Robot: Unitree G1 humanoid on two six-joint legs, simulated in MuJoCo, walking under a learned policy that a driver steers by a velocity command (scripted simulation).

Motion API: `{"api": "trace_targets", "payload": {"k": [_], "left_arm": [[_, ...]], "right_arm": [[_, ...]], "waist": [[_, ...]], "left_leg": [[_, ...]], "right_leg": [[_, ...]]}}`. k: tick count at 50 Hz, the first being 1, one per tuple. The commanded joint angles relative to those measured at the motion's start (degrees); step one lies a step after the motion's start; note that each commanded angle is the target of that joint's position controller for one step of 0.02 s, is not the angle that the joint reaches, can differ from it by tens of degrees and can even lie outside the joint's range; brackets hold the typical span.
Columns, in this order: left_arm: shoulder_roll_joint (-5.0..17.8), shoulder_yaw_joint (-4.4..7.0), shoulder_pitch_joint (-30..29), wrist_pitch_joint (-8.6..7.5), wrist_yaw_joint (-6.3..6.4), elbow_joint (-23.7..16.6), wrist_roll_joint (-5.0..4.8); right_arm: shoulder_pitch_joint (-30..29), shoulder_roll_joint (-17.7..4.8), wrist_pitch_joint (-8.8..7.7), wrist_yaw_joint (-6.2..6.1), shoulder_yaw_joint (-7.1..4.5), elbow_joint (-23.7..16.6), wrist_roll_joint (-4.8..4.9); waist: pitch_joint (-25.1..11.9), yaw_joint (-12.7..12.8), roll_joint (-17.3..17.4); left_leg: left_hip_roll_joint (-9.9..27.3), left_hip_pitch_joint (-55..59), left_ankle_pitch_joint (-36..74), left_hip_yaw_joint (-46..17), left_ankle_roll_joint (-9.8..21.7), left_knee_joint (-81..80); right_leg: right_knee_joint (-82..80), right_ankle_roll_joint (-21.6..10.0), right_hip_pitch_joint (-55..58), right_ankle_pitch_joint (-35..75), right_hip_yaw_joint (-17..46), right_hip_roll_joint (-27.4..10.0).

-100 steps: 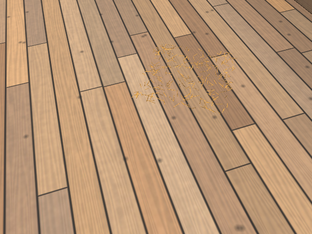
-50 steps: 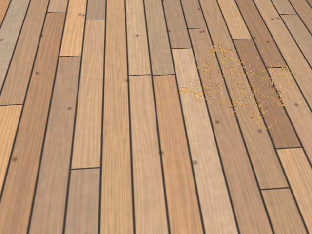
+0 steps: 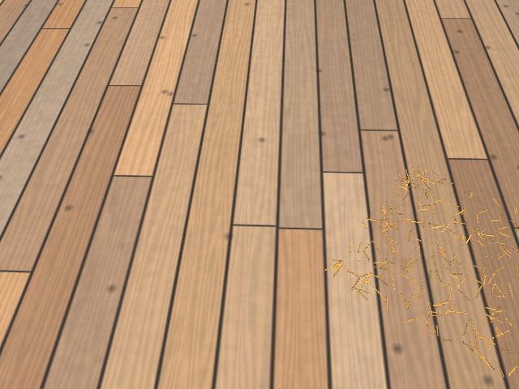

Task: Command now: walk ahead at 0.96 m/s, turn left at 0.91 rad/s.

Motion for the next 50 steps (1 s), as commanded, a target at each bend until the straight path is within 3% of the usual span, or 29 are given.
{"api": "trace_targets", "payload": {"k": [1, 4, 9, 11, 12, 13, 14, 15, 16, 17, 18, 20, 22, 24, 26, 30, 32, 33, 34, 35, 36, 37, 38, 40, 42, 44, 46, 47, 50], "left_arm": [[7.74, 1.24, 0.75, 1.47, -0.48, -4.85, 1.46], [6.75, 0.15, -10.55, 1.85, -1.41, -9.64, 0.3], [7.69, 0.07, -15.05, 1.06, -1.35, -11.47, -1.52], [10.84, 1.44, -7.36, 0.79, -0.45, -8.94, -1.37], [13.33, 2.76, 1.22, 0.54, 0.25, -6.44, -1.54], [14.71, 3.88, 13.43, 0.55, 1.31, -2.92, -1.85], [18.06, 5.32, 25.16, 0.54, 2.63, 0.02, -1.01], [23.96, 6.57, 22.55, 0.42, 1.94, 1.04, 0.43], [19.02, 6.47, 14.66, 0.81, 0.47, -0.09, -0.45], [13.7, 5.68, 9.59, 0.63, -0.02, -0.76, -1.2], [11.06, 5.2, 9.41, 0.61, -0.37, 0.76, -1.49], [8.66, 4.12, 12.29, 0.32, -0.32, 4.75, -1.71], [8.96, 4.2, 15.21, -0.23, -0.14, 6.99, -2.4], [10.68, 4.84, 14.41, -0.5, 0.39, 6.68, -2.33], [12.39, 5.77, 11.34, -0.32, 0.32, 5.64, -2.37], [14.31, 6.67, 14.21, -0.51, -0.98, 6.45, -3.82], [15.44, 7.0, 15.73, -0.16, -1.04, 7.4, -3.72], [15.32, 7.07, 14.66, -0.41, -1.23, 7.01, -3.93], [9.47, 5.66, 13.27, -1.04, -0.92, 5.17, -3.79], [5.16, 4.36, 16.55, -0.56, -0.71, 1.97, -5.68], [7.64, 4.46, 13.63, 0.65, -0.29, 2.97, -4.06], [8.24, 4.63, 9.52, 1.39, -0.7, 3.03, -2.96], [7.55, 4.61, 7.16, 1.94, -1.3, 3.05, -2.65], [5.49, 4.32, 5.19, 3.57, -2.53, 1.87, -1.66], [4.3, 4.04, 0.69, 4.93, -2.76, -0.71, -1.42], [3.44, 3.34, -3.12, 4.74, -3.22, -4.13, -1.31], [3.09, 2.44, -4.75, 4.13, -4.54, -5.11, -1.61], [4.98, 3.51, -1.87, 2.63, -3.95, -4.35, -6.58], [10.97, 6.03, 7.02, 2.94, -4.09, -3.43, -5.15]], "right_arm": [[-0.34, -6.25, -2.92, -0.72, -0.97, -3.96, 0.71], [0.85, -7.47, -3.89, -0.54, -1.31, -4.13, 0.67], [3.35, -10.29, -4.03, -0.43, -2.5, -3.03, 1.4], [2.54, -12.05, -4.29, -0.9, -2.78, -2.62, 1.05], [2.16, -13.19, -4.5, -0.85, -2.78, -1.97, 0.15], [-0.8, -12.77, -4.6, -0.75, -2.59, -1.81, -0.79], [-2.32, -7.5, -5.14, -1.08, -1.31, -2.39, -1.61], [6.74, 2.16, -5.74, 0.03, 1.22, -5.56, 1.78], [6.09, -1.31, -5.57, -0.27, 2.05, -4.23, 0.25], [-0.88, -3.67, -5.14, 0.04, 1.8, -4.52, -0.54], [-5.43, -4.33, -5.11, 0.39, 2.0, -5.94, -1.45], [-11.06, -2.82, -4.38, 1.14, 2.81, -9.51, -3.5], [-12.89, -1.29, -3.84, 1.42, 3.98, -11.5, -4.12], [-17.68, -1.3, -4.06, 1.9, 5.13, -14.39, -3.69], [-22.11, -0.32, -4.45, 2.81, 6.33, -15.96, -2.11], [-21.59, -2.97, -4.41, 1.72, 5.23, -14.94, -1.12], [-12.76, -5.3, -4.85, 0.2, 3.58, -11.97, -1.84], [-4.04, -7.28, -5.23, -0.89, 2.4, -10.21, -2.41], [8.06, -11.97, -5.29, -2.22, 0.62, -9.3, -3.52], [5.63, -14.84, -4.39, -2.4, -0.07, -9.54, -3.57], [0.03, -10.14, -3.97, -2.44, 0.23, -9.93, -2.77], [-2.54, -5.23, -4.23, -2.09, 1.18, -10.07, -2.21], [-2.91, -3.0, -4.54, -1.72, 1.61, -8.98, -2.26], [-1.93, -1.46, -5.51, -1.68, 1.96, -6.46, -1.53], [-0.99, 0.64, -6.45, -1.28, 2.43, -4.3, -0.35], [-3.33, 0.42, -6.88, -1.3, 2.36, -3.72, 0.19], [-8.43, -0.84, -6.89, -1.62, 2.02, -4.14, 0.64], [-13.37, -6.45, -6.01, -3.42, 0.19, -7.37, 2.35], [-11.72, -12.25, -4.96, -4.85, -1.78, -8.3, 2.96]], "waist": [[3.28, 3.34, -3.72], [6.89, 0.46, -1.15], [1.3, -3.35, 3.16], [-4.89, 0.04, 3.29], [-10.08, 4.5, 3.64], [-14.34, 11.98, 3.08], [-18.76, 16.34, -2.05], [-24.58, 6.4, -29.0], [-18.39, 4.99, -18.42], [-11.7, 4.99, -7.7], [-7.47, 4.4, -1.68], [-2.74, 2.3, -3.12], [-0.25, 1.07, -4.8], [2.15, 0.44, -3.93], [3.06, 0.52, -4.65], [0.68, 1.32, -3.55], [-5.92, -2.6, -0.34], [-11.18, -7.09, 0.53], [-19.39, -11.18, 7.8], [-22.61, -6.09, 19.47], [-12.79, -4.21, 12.0], [-7.02, -4.04, 5.57], [-2.96, -3.14, 2.75], [0.03, -0.73, 6.02], [2.43, 0.77, 4.89], [2.63, 2.77, 5.44], [2.63, 4.53, 4.82], [0.95, 4.86, 4.96], [-8.14, 9.91, 5.79]], "left_leg": [[14.41, 0.72, -1.0, -24.94, 9.69, -21.68], [10.94, -6.43, 7.72, -21.59, 7.94, -24.38], [12.42, 3.92, 32.29, -22.24, 2.81, -19.66], [13.16, 11.09, 48.59, -21.86, 0.37, -11.17], [14.24, 13.92, 56.18, -21.13, -0.58, -1.58], [13.04, 11.0, 54.74, -18.42, -1.59, 12.84], [9.87, 1.32, 38.66, -14.66, -2.28, 34.57], [-1.38, -16.7, -7.98, -11.51, -5.67, 53.65], [3.22, -26.08, -6.4, -12.32, -3.9, 55.49], [7.1, -27.01, -1.59, -11.6, -3.89, 53.42], [9.41, -25.33, -0.09, -9.87, -4.13, 48.93], [12.31, -23.64, -1.66, -8.47, -5.46, 41.1], [14.21, -25.54, -4.14, -7.61, -7.41, 35.2], [16.18, -24.31, -0.48, -6.25, -9.58, 24.41], [14.69, -11.25, 7.49, -3.34, -10.9, 9.88], [12.15, 1.46, 15.33, -1.67, -10.71, 1.83], [9.5, 12.36, 9.0, -0.44, -9.41, -1.73], [13.52, 24.27, 5.07, -3.46, -8.24, -0.69], [29.08, 35.54, -17.57, -20.37, -6.2, -4.05], [39.69, 37.13, -35.12, -49.06, -2.29, -17.77], [37.91, 29.79, -35.49, -47.1, -1.09, -19.05], [35.07, 24.32, -25.42, -36.35, -1.49, -17.59], [32.38, 18.92, -13.06, -27.46, -2.16, -18.24], [29.37, 14.02, -1.16, -16.72, -3.8, -19.71], [28.89, 13.95, 27.38, -7.57, -4.61, -18.38], [26.47, 11.71, 42.88, 1.07, -5.89, -18.39], [21.89, 5.09, 40.48, 9.83, -7.94, -18.94], [20.2, 4.28, 44.63, 10.62, -8.45, -16.16], [22.84, 6.39, 62.0, 9.07, -9.66, -0.27]], "right_leg": [[-7.74, 2.41, -13.13, -1.23, -1.18, -3.01], [-24.86, 3.93, -10.02, 9.93, -4.77, -2.25], [-44.26, 1.24, 1.0, 23.73, -5.1, 2.92], [-46.44, -0.22, 10.1, 19.37, -5.44, 6.05], [-44.65, -1.48, 17.2, 14.64, -6.41, 7.05], [-45.55, -2.43, 27.46, 12.12, -7.53, 5.56], [-43.19, -3.58, 38.64, -5.17, 1.23, -1.7], [-58.52, -12.03, 48.01, -16.83, 41.28, -16.98], [-63.91, -15.69, 44.12, -24.66, 51.51, -16.09], [-62.69, -16.25, 36.84, -22.16, 41.25, -13.6], [-62.73, -15.35, 29.28, -15.1, 34.21, -11.06], [-63.0, -13.86, 20.83, -6.6, 25.74, -5.74], [-64.93, -15.19, 18.0, -1.83, 24.11, -4.36], [-68.84, -16.1, 12.17, 0.71, 22.04, -4.32], [-72.04, -14.1, 2.4, 2.87, 16.11, -0.77], [-68.98, -11.44, 6.22, 17.17, 15.88, -2.45], [-51.11, -9.15, 10.26, 33.47, 12.28, 1.06], [-36.58, -7.84, 3.86, 31.35, 10.37, 3.85], [-16.99, -7.27, -4.33, 9.56, 6.44, 7.0], [-2.93, -6.72, -16.59, -8.56, 1.76, 9.86], [1.5, -7.1, -22.6, -3.29, 0.8, 5.03], [0.28, -6.98, -23.25, 0.3, -0.04, 2.74], [-1.78, -6.45, -21.79, 1.8, -0.06, 1.13], [-3.9, -5.59, -20.75, 2.27, -0.14, -1.07], [-5.08, -4.55, -23.14, 1.7, -1.87, -1.2], [-13.48, -4.3, -21.03, 6.56, -4.54, 0.06], [-31.5, -4.55, -8.74, 17.62, -8.55, 2.28], [-35.7, -3.08, -2.89, 22.46, -9.95, 4.51], [-39.91, -5.37, 15.78, 22.13, -11.29, 9.84]]}}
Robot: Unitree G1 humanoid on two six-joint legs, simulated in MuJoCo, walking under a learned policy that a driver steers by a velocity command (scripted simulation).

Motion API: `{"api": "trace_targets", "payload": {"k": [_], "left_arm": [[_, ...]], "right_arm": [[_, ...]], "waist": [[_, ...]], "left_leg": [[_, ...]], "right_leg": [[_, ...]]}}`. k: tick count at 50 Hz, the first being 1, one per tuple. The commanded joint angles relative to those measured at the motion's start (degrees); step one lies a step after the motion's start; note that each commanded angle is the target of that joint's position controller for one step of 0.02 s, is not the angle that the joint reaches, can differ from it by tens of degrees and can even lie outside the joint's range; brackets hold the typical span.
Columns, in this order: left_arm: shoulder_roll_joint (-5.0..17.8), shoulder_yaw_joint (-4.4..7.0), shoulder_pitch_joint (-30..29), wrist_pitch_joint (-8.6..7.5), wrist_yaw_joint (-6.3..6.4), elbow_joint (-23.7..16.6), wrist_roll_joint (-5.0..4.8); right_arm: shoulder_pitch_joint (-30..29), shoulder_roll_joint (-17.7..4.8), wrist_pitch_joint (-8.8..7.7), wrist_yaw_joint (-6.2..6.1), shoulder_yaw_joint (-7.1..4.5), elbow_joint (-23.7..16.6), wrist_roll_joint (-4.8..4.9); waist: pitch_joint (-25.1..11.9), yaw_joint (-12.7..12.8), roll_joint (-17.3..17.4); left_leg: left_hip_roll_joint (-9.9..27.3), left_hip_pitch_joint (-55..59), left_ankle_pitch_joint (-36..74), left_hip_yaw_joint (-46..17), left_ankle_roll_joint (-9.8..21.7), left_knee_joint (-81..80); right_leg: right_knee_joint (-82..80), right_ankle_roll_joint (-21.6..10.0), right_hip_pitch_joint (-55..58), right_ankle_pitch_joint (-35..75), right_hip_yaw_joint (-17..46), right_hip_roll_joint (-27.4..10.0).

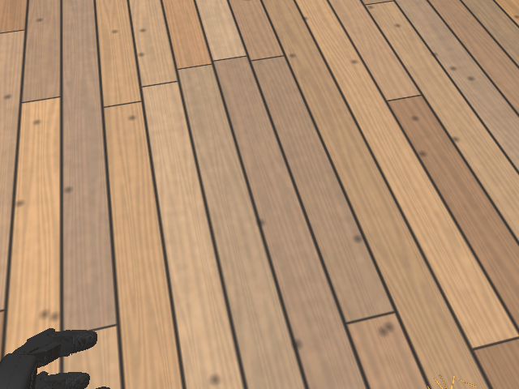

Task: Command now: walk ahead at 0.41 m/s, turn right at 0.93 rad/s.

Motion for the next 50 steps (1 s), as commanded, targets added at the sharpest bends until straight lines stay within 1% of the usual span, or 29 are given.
{"api": "trace_targets", "payload": {"k": [1, 2, 3, 4, 5, 6, 7, 9, 10, 13, 15, 17, 19, 22, 26, 29, 30, 31, 32, 33, 34, 35, 36, 37, 42, 45, 48, 49, 50], "left_arm": [[7.42, 3.53, 25.92, 1.06, 0.38, 3.04, -0.03], [8.91, 4.2, 27.62, 1.86, 1.56, 4.33, -0.32], [12.99, 4.29, 23.84, 1.99, 3.02, 1.79, 0.72], [14.57, 3.62, 19.96, 0.46, 2.52, -3.45, 4.16], [13.07, 4.11, 15.4, 0.59, 1.99, -6.4, 2.86], [11.03, 3.61, 11.58, 0.31, 1.91, -7.13, 1.13], [8.98, 3.0, 9.04, 0.11, 2.11, -7.35, -0.12], [8.66, 3.05, 6.61, 0.32, 2.72, -7.49, 0.7], [7.22, 2.6, 5.59, 0.49, 3.24, -6.92, 0.87], [4.76, 1.3, 9.01, 0.9, 5.24, -3.9, 1.25], [2.39, 0.09, 8.6, 1.69, 6.03, -2.37, 1.62], [-0.5, -1.21, 7.41, 1.86, 5.99, -0.96, 2.27], [0.5, -1.07, 7.59, 1.4, 5.41, 0.38, 3.21], [3.32, 0.05, 8.46, 2.1, 5.23, 1.54, 3.24], [3.43, 0.7, 9.17, 3.96, 6.46, 1.8, 1.81], [3.63, 1.16, 6.11, 4.6, 6.92, 0.9, 0.57], [3.21, 1.24, 7.18, 4.15, 6.98, 1.24, 0.17], [2.26, 1.19, 7.14, 3.17, 6.82, -0.39, 1.68], [1.09, 0.75, 3.2, 2.32, 6.42, -2.71, 4.02], [2.03, 0.83, 3.28, 1.95, 5.95, -1.87, 3.49], [1.75, 0.91, 3.53, 2.11, 5.76, -1.01, 2.07], [0.88, 0.79, 3.3, 2.44, 6.05, -0.17, 1.77], [1.3, 0.99, 2.4, 2.75, 6.37, -0.21, 1.9], [1.04, 1.07, 1.78, 2.85, 6.31, -0.35, 1.7], [0.67, 1.14, 0.99, 2.16, 6.35, 0.61, 1.13], [1.9, 1.21, 3.15, 2.44, 6.29, 2.89, 1.02], [0.87, 0.55, 3.36, 2.57, 5.85, 3.32, 0.93], [-0.19, -0.05, 4.28, 2.38, 5.33, 3.72, 0.95], [0.26, -0.17, 2.96, 2.1, 4.92, 3.27, 0.37]], "right_arm": [[-15.56, -11.44, -0.93, -0.82, -2.82, -10.23, 1.46], [-12.87, -6.2, -1.17, 0.17, -1.48, -9.59, 1.2], [-9.66, 0.25, -1.44, 1.47, 0.61, -11.01, -2.28], [0.85, -3.04, -2.09, 2.25, 1.21, -13.27, -1.34], [-3.71, -9.61, -2.32, 2.32, 0.14, -13.51, -0.85], [-8.55, -10.26, -1.95, 1.89, -0.25, -14.78, -0.58], [-9.68, -9.52, -1.19, 1.04, -0.28, -14.31, -1.36], [-9.79, -9.83, 0.27, 0.38, -0.73, -14.21, -1.76], [-8.35, -9.11, 0.68, 0.3, -0.76, -13.23, -1.68], [-9.32, -4.38, 1.0, -0.08, 0.5, -12.86, -2.1], [-9.72, -2.03, 1.53, 0.11, 1.3, -12.7, -1.6], [-11.02, -0.75, 1.7, 0.72, 1.69, -12.26, -1.1], [-14.13, -2.07, 1.82, 1.03, 1.19, -13.16, -0.33], [-18.23, -5.88, 2.28, 1.55, -0.22, -16.1, 0.46], [-16.72, -4.47, 2.77, 3.37, -0.31, -17.45, 0.46], [-11.36, -3.51, 2.94, 4.17, -0.81, -15.91, 0.8], [-9.17, -5.0, 2.8, 3.85, -1.57, -15.53, 0.32], [-6.52, -11.81, 2.58, 3.17, -3.57, -16.25, -0.4], [-4.34, -15.22, 2.58, 3.14, -4.43, -16.56, -1.36], [-2.42, -10.76, 2.64, 3.03, -3.37, -16.73, -1.99], [-5.62, -9.61, 2.84, 2.63, -3.34, -16.97, -1.38], [-8.4, -9.16, 3.48, 2.11, -3.5, -17.69, -0.19], [-10.33, -8.66, 4.28, 1.53, -3.28, -18.39, 0.81], [-11.29, -8.61, 4.95, 1.06, -3.19, -18.81, 0.94], [-10.46, -9.64, 6.19, -0.25, -3.87, -19.3, 0.45], [-11.87, -7.46, 6.52, -0.75, -2.63, -19.65, -0.64], [-12.39, -3.43, 6.44, -0.45, -0.5, -18.53, -2.12], [-11.56, -1.67, 6.16, -0.11, 0.3, -17.68, -2.33], [-9.77, -4.59, 5.93, 0.44, -0.55, -17.1, -2.16]], "waist": [[-13.59, 17.27, 7.15], [-11.65, 16.17, -0.88], [-10.87, 11.25, -17.7], [-28.57, 6.81, -14.62], [-30.46, 8.98, -2.91], [-20.78, 6.93, 3.2], [-15.98, 4.55, 8.16], [-10.83, 2.08, 6.3], [-10.21, 1.3, 6.06], [-13.29, 3.43, 5.09], [-15.78, 3.61, 2.21], [-15.04, 4.29, -0.29], [-11.27, 6.08, -2.49], [-6.25, 8.21, -3.63], [-5.92, 8.11, -3.36], [-7.6, 4.85, -2.73], [-8.52, 3.64, -0.5], [-10.41, 3.94, 11.59], [-12.18, 2.82, 21.41], [-16.59, 0.89, 13.22], [-14.5, 2.59, 8.75], [-12.9, 3.33, 5.05], [-11.79, 3.77, 4.51], [-11.34, 4.54, 5.82], [-11.78, 4.2, 9.2], [-13.09, 3.62, 10.3], [-11.91, 3.17, 10.51], [-12.69, 2.8, 9.83], [-9.99, 0.66, 11.01]], "left_leg": [[9.36, -17.7, 65.13, -4.14, 1.99, 22.13], [4.48, -28.13, 25.95, -5.16, -0.51, 37.39], [-4.25, -39.9, -14.51, -6.01, -2.48, 62.38], [-6.66, -48.55, -14.25, -20.3, -2.87, 74.58], [-4.32, -47.11, -7.69, -24.37, -1.35, 70.84], [-2.92, -48.75, -3.73, -23.8, -0.9, 64.97], [-0.99, -47.2, -1.74, -23.94, -1.34, 60.66], [-0.3, -41.59, -1.04, -24.07, -2.47, 54.0], [1.01, -39.95, -0.94, -23.02, -3.09, 51.28], [1.57, -37.96, 6.33, -18.62, -4.38, 44.25], [2.26, -35.17, 14.7, -17.76, -4.35, 38.18], [2.97, -29.82, 21.83, -17.7, -3.5, 30.89], [2.72, -28.45, 23.32, -17.98, -2.35, 26.48], [2.62, -37.11, 11.89, -17.94, -1.16, 24.52], [2.7, -40.58, 3.57, -16.19, -0.01, 23.41], [-0.45, -30.45, 10.4, -12.4, 1.88, 10.77], [-0.86, -24.21, 21.07, -14.87, 3.74, 3.87], [8.39, -13.44, 44.86, -31.42, 8.92, 1.78], [19.43, -3.59, 64.68, -48.88, 20.35, 1.67], [19.06, -0.2, 62.78, -47.63, 21.72, 2.1], [15.6, -1.41, 59.03, -42.26, 18.78, 3.22], [12.5, -3.11, 54.26, -38.95, 16.1, 3.29], [10.98, -4.86, 50.6, -37.76, 14.75, 2.64], [9.0, -7.48, 48.28, -37.08, 13.93, 1.92], [6.12, -6.96, 43.06, -40.21, 12.66, 1.48], [7.28, -8.15, 44.44, -36.99, 11.98, 2.82], [7.33, -12.67, 43.54, -34.75, 12.16, 2.39], [6.96, -13.6, 29.65, -34.43, 12.09, -0.26], [7.08, -14.77, 10.29, -36.16, 13.14, -3.95]], "right_leg": [[-4.12, -3.68, 41.63, 7.01, 0.5, 5.15], [-7.48, -5.8, 51.22, 12.62, 5.47, 2.84], [-4.44, -10.98, 55.91, 42.95, 17.98, -4.42], [-10.28, -24.35, 67.0, 37.33, 45.4, -19.01], [-17.03, -23.59, 62.48, 17.81, 48.56, -17.91], [-19.83, -20.97, 52.86, 7.08, 45.39, -14.44], [-20.76, -18.42, 44.76, 4.61, 43.12, -11.88], [-21.27, -16.79, 31.99, 16.2, 37.18, -8.46], [-19.71, -16.09, 28.38, 22.72, 32.61, -8.5], [-16.08, -13.89, 24.53, 36.77, 23.94, -6.99], [-15.78, -10.75, 24.82, 33.25, 19.26, -5.02], [-17.32, -8.27, 22.86, 24.73, 15.45, -4.17], [-19.44, -8.47, 22.42, 16.55, 15.54, -6.19], [-18.51, -11.04, 29.88, 13.24, 19.31, -11.1], [-15.7, -12.0, 38.21, 18.63, 21.65, -15.74], [-10.4, -8.07, 36.92, 20.48, 15.89, -12.88], [-5.01, -4.69, 34.09, 17.43, 12.44, -9.71], [9.61, 0.88, 22.35, 1.75, 6.8, -2.4], [22.28, 5.67, 3.84, -35.72, 6.29, 7.83], [29.47, 5.95, 1.42, -38.48, 12.84, 5.51], [31.63, 6.23, 0.04, -34.26, 13.4, 4.25], [30.18, 6.81, -1.05, -30.44, 13.12, 3.4], [28.02, 7.34, -0.88, -27.44, 13.36, 2.51], [26.42, 7.81, 1.39, -25.22, 13.08, 2.83], [15.91, 9.17, 2.6, -20.1, 13.89, 5.34], [14.26, 10.2, 5.95, -17.47, 11.96, 2.21], [11.59, 9.99, 12.07, -16.64, 10.38, -1.2], [7.93, 9.43, 14.94, -15.06, 9.67, -2.36], [6.98, 8.52, 14.34, -15.13, 7.67, -1.67]]}}
Over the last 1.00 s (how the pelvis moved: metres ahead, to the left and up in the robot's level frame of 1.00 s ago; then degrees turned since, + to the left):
0.90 0.03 0.00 -13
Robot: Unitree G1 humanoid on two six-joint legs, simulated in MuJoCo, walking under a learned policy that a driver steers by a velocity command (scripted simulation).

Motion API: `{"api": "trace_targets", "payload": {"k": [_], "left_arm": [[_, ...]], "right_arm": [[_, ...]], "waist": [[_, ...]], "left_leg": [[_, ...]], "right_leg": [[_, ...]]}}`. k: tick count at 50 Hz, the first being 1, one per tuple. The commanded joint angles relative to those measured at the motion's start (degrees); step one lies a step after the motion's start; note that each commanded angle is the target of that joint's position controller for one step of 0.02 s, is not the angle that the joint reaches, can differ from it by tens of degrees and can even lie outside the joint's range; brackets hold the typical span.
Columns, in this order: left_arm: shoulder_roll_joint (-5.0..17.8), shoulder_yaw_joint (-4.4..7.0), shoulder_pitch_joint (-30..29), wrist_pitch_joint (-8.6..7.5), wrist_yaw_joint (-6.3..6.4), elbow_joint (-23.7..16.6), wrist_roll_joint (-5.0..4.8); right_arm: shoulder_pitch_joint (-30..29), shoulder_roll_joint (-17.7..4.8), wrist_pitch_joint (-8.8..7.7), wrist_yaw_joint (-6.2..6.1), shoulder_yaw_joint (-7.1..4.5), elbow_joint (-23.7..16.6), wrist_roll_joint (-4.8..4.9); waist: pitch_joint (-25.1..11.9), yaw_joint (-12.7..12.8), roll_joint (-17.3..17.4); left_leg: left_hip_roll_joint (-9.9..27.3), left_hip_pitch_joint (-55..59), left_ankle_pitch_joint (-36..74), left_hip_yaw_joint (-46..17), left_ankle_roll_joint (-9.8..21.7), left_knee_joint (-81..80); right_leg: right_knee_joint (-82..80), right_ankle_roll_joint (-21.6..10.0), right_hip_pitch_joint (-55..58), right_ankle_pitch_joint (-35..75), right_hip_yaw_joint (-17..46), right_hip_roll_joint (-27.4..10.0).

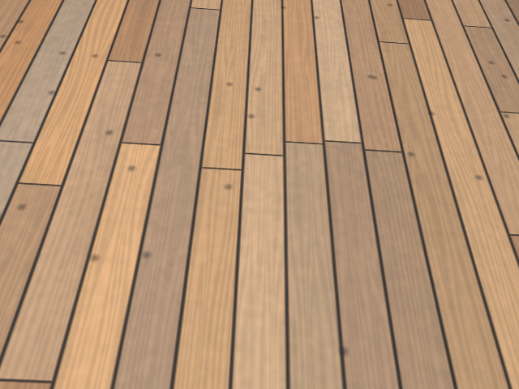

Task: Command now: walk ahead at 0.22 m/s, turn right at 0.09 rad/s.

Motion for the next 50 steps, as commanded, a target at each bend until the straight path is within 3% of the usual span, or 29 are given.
{"api": "trace_targets", "payload": {"k": [1, 3, 9, 10, 13, 14, 15, 16, 17, 18, 19, 20, 22, 24, 27, 30, 33, 34, 35, 36, 37, 38, 39, 40, 41, 42, 44, 46, 50], "left_arm": [[4.16, 0.04, -4.84, -1.66, -0.99, -5.28, -1.1], [6.13, 0.41, -5.96, -3.21, -1.35, -6.18, -1.96], [4.01, -0.55, -4.57, -5.72, -3.02, -7.07, -1.89], [5.26, -0.13, -5.89, -3.1, -4.85, -7.74, 3.93], [4.64, 0.02, 0.7, -1.45, -6.3, -7.29, 2.14], [5.67, 0.6, 7.31, -1.62, -5.92, -5.31, 2.18], [8.72, 2.03, 21.16, -2.21, -5.07, -1.07, 2.28], [15.88, 3.4, 29.89, -2.83, -3.95, -0.07, 2.9], [15.12, 2.79, 24.56, -2.76, -3.54, -2.86, 2.03], [13.43, 2.75, 20.76, -2.39, -2.91, -3.5, 2.22], [12.45, 2.67, 19.91, -2.41, -2.59, -3.6, 1.99], [11.65, 2.41, 18.95, -2.48, -2.35, -3.54, 1.62], [8.78, 1.13, 16.47, -3.35, -1.97, -3.58, 1.23], [7.53, 0.58, 17.41, -4.6, -2.27, -2.36, 0.98], [7.44, 0.35, 20.11, -5.72, -2.76, -0.42, 0.61], [5.59, -0.74, 22.36, -6.69, -2.24, 2.54, 0.63], [7.65, -0.7, 22.58, -7.15, -1.07, 4.89, 0.67], [9.66, 0.0, 22.68, -5.97, 0.74, 4.3, -0.62], [10.9, 0.36, 20.21, -4.82, 1.48, 3.96, 0.99], [11.57, 0.63, 15.73, -3.93, 1.39, 2.52, 2.13], [8.04, -0.48, 12.49, -3.61, 0.98, 0.67, 3.21], [-1.98, -2.67, 24.6, -3.67, 0.35, 1.99, 3.91], [3.09, -2.04, 29.78, -4.52, -0.59, 4.61, -0.25], [6.59, -1.25, 22.07, -4.6, -0.7, 2.37, -2.51], [7.42, -1.45, 13.76, -4.68, -0.5, -0.77, -1.43], [6.86, -1.24, 10.09, -4.25, -0.38, -1.4, -0.66], [4.13, -1.5, 12.35, -3.1, -0.44, -1.9, 0.08], [0.58, -2.42, 14.68, -2.77, -0.07, -1.55, 0.31], [0.0, -2.98, 9.86, -2.53, 0.38, -2.48, 0.97]], "right_arm": [[6.0, -10.39, -1.33, 1.01, -2.53, -1.1, -0.4], [5.99, -11.39, -2.85, 1.5, -2.77, -0.37, -0.61], [7.61, -10.49, -6.18, 2.26, -3.35, 1.74, 0.96], [10.19, -11.3, -5.78, 2.76, -3.53, 3.21, -3.1], [5.23, -11.06, -5.76, 3.05, -3.69, 2.87, -1.86], [4.15, -10.29, -5.93, 2.91, -3.34, 2.83, -1.66], [3.11, -8.28, -6.09, 2.7, -2.53, 2.48, -2.42], [-0.36, -1.64, -6.5, 2.89, -0.4, -1.19, -2.93], [-3.63, -2.89, -7.18, 3.05, -0.34, -3.77, -3.19], [-5.34, -6.11, -7.91, 3.61, -0.65, -3.49, -3.31], [-4.37, -7.65, -8.38, 4.15, -0.8, -2.15, -3.26], [-2.09, -7.76, -8.24, 4.35, -0.74, -0.85, -3.41], [1.21, -7.23, -6.45, 5.07, -0.16, 0.94, -4.09], [-0.75, -6.91, -4.93, 5.46, 0.24, 0.99, -3.38], [-7.84, -5.87, -4.73, 5.75, 0.99, -0.58, -1.83], [-12.66, -2.24, -5.5, 6.3, 2.5, -1.79, -1.21], [-8.82, -3.21, -6.28, 5.6, 2.24, 0.32, -1.46], [-7.06, -7.02, -8.86, 5.22, -0.09, -1.17, 2.89], [0.09, -9.34, -9.53, 4.81, -1.01, 1.57, 3.59], [9.96, -9.79, -9.63, 4.09, -1.48, 4.85, 2.98], [20.81, -10.53, -8.77, 3.01, -1.3, 7.95, 1.13], [22.6, -12.16, -9.01, 3.56, -0.85, 9.79, -1.77], [22.92, -9.46, -9.0, 4.15, -1.13, 8.98, -1.73], [15.26, -9.2, -8.88, 3.7, -1.93, 7.3, -0.27], [7.35, -6.89, -8.71, 3.05, -1.2, 6.05, 0.97], [4.03, -5.22, -8.78, 2.81, -0.18, 5.82, 0.73], [2.74, -4.49, -9.12, 3.3, 0.28, 7.16, -0.44], [0.78, -3.29, -9.6, 3.88, 0.73, 8.61, -0.36], [1.29, -7.14, -8.22, 3.77, -0.57, 10.58, -0.22]], "waist": [[-3.67, -5.89, 12.61], [1.93, -6.46, 12.94], [1.45, -6.75, 8.95], [-0.37, -6.49, 7.61], [0.58, -1.01, 8.89], [-1.23, 2.63, 6.31], [-7.01, 9.1, -1.37], [-10.38, 11.42, -19.22], [-6.93, 9.46, -17.47], [-2.44, 8.13, -8.19], [-1.8, 6.62, -2.0], [-0.28, 4.1, 0.53], [1.87, 0.88, -1.91], [4.17, 1.0, -2.35], [6.16, 3.21, -0.99], [7.75, 4.08, -0.28], [2.53, 1.41, -2.04], [-1.9, -1.25, -4.44], [-6.67, -5.16, -4.03], [-10.49, -10.32, -3.89], [-17.36, -14.38, 0.87], [-25.06, -5.71, 24.27], [-34.76, -7.6, 12.63], [-25.79, -7.11, 6.87], [-14.91, -5.32, -0.13], [-7.59, -3.2, -3.72], [-2.88, 0.75, 0.35], [-2.43, 2.91, 3.01], [-8.19, 0.87, 5.41]], "left_leg": [[16.92, 4.78, -18.13, -12.7, 8.35, -12.33], [20.2, 7.65, -26.71, -17.2, 9.32, -15.44], [23.03, 17.42, -16.97, -8.87, 7.88, -16.36], [20.66, 13.42, -19.44, -4.15, 6.52, -16.75], [18.86, 1.34, -16.19, 4.82, 3.66, -13.74], [17.33, -4.01, -6.2, 8.82, 2.65, -5.83], [13.95, -11.9, 7.93, 15.16, 1.01, 13.99], [6.73, -28.19, -11.14, 19.35, -2.59, 37.53], [2.19, -42.4, -15.53, 10.18, -3.08, 45.06], [7.7, -45.98, -10.39, 7.45, -2.88, 48.09], [9.93, -42.66, -6.07, 7.64, -3.16, 45.71], [11.51, -38.33, -4.54, 8.31, -3.95, 41.79], [12.85, -32.09, -2.03, 10.36, -5.54, 35.93], [12.63, -31.72, 2.39, 13.87, -5.72, 31.98], [11.78, -31.68, 10.43, 17.4, -4.29, 22.66], [9.54, -23.01, 17.26, 21.04, -1.56, 10.74], [3.44, -11.23, 19.99, 21.99, 1.12, 5.52], [2.42, -7.54, 21.61, 17.59, 0.86, 3.13], [1.31, -2.7, 23.47, 17.56, 0.47, 2.38], [2.55, 7.77, 30.4, 17.65, 0.68, -1.23], [11.41, 25.49, 39.2, 10.13, 3.62, 2.4], [27.99, 46.54, 68.09, -10.84, 14.55, 12.41], [31.87, 49.3, 57.69, -24.67, 20.53, 6.46], [30.08, 38.79, 39.95, -20.31, 19.73, 0.19], [26.54, 24.71, 32.75, -14.06, 16.21, -4.7], [24.69, 12.65, 34.29, -9.75, 14.78, -8.34], [20.45, -0.53, 39.21, -0.97, 13.62, -12.55], [17.04, -6.93, 45.13, 6.33, 12.83, -13.41], [15.3, -2.94, 46.15, 11.42, 10.96, -11.14]], "right_leg": [[-2.75, -2.08, -0.27, 0.12, -3.05, -1.71], [-4.93, -4.61, -7.27, -2.26, -1.72, -3.0], [-8.41, -8.61, -12.46, -2.69, -2.75, -5.6], [-9.93, -8.8, -5.64, -4.89, -6.96, -1.75], [-14.82, -11.04, 10.8, -1.51, -11.88, 0.19], [-15.64, -12.04, 20.59, -2.59, -12.69, 2.61], [-17.26, -14.21, 36.22, -8.14, -6.98, 1.95], [-29.59, -19.4, 45.06, -31.4, 22.63, -14.09], [-42.31, -23.51, 44.57, -38.89, 48.33, -17.54], [-39.72, -24.27, 42.68, -33.99, 42.56, -18.36], [-37.35, -23.51, 38.79, -26.11, 35.22, -15.89], [-37.74, -22.23, 33.67, -20.86, 29.3, -13.07], [-40.57, -20.49, 26.38, -14.08, 21.15, -8.32], [-43.43, -19.9, 24.18, -5.31, 15.24, -6.05], [-45.06, -17.25, 25.5, 12.63, 7.76, -4.82], [-46.15, -13.76, 24.51, 39.38, 2.01, -4.95], [-39.03, -10.58, 30.54, 66.88, 0.2, -6.37], [-32.7, -9.44, 34.55, 70.09, 2.39, -8.8], [-24.7, -8.39, 38.18, 72.91, 1.82, -8.31], [-12.58, -7.16, 35.11, 73.24, 0.21, -6.71], [7.02, -5.76, 24.49, 52.89, 0.8, -2.99], [35.61, -1.58, 2.8, -24.73, 4.77, 9.23], [44.17, -1.85, -2.36, -22.45, 13.16, 9.99], [40.77, -2.26, -5.31, -16.97, 10.38, 5.02], [34.7, -3.69, -4.81, -11.68, 5.38, 1.33], [32.57, -3.89, -3.06, -9.75, 3.0, -0.1], [26.01, -4.17, 3.54, -8.34, 1.89, -2.68], [13.95, -3.14, 7.82, -5.93, 0.36, -4.04], [-4.55, -1.48, 11.87, 9.14, -1.75, -3.76]]}}
Over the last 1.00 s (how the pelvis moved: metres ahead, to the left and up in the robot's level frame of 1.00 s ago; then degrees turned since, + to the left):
0.30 0.09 0.02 10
